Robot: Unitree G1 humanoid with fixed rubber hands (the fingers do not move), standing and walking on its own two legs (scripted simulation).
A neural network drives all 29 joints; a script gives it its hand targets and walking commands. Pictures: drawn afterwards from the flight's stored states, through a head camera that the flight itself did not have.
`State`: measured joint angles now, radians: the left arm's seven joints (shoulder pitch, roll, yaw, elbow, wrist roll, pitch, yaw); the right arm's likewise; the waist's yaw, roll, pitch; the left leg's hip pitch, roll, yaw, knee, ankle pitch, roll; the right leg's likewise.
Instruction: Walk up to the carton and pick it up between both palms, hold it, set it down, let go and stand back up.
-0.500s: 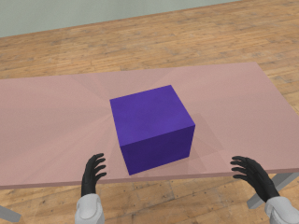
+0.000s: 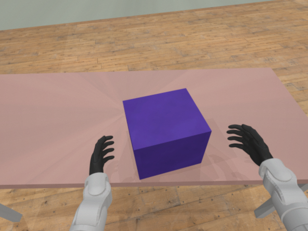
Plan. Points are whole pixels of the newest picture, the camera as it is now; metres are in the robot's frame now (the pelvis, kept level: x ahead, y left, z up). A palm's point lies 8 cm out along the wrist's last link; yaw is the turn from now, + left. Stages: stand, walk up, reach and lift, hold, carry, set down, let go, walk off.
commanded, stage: reach and lift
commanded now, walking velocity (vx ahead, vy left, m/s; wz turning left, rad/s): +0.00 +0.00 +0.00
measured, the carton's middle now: (163, 133) +0.44 +0.00 -0.05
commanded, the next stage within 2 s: none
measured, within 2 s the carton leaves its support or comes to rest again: neither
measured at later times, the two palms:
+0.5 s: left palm (101, 142) +0.33 +0.17 +0.07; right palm (247, 122) +0.37 -0.22 +0.08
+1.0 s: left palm (103, 117) +0.40 +0.17 +0.09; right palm (232, 94) +0.45 -0.19 +0.12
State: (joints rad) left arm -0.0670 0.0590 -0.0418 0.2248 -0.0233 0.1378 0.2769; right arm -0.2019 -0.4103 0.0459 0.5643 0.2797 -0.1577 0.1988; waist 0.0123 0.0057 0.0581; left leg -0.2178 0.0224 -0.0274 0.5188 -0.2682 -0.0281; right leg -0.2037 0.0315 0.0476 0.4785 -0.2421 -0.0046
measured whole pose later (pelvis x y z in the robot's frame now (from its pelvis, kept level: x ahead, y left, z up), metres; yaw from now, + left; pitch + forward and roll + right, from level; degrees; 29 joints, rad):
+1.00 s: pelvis +0.00 -0.01 +0.00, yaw +0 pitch +9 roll -1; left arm -0.70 0.06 0.07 0.60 -0.08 0.32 0.27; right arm -0.85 -0.41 0.05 0.95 0.28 0.07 0.15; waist 0.09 0.01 -0.06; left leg -0.43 0.03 -0.03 0.50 -0.23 -0.03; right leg -0.42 0.04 0.05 0.47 -0.20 -0.01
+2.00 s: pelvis +0.00 -0.03 -0.02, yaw +1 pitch +32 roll +2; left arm -0.78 0.08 0.11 1.22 -0.16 -0.41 0.14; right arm -0.91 -0.36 0.20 1.25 0.28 -0.35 0.06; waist 0.11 0.01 -0.27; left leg -0.89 0.03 -0.02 0.50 -0.16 -0.06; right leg -0.94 0.04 0.05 0.58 -0.19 -0.02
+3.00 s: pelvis +0.01 -0.02 -0.02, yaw +0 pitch +29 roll +1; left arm -0.77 -0.02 0.38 1.21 0.15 -0.44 0.17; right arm -0.93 -0.17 -0.38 1.31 -0.28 -0.46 0.03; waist 0.11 -0.01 -0.24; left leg -0.82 0.03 -0.02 0.50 -0.19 -0.05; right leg -0.85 0.04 0.05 0.54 -0.19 -0.02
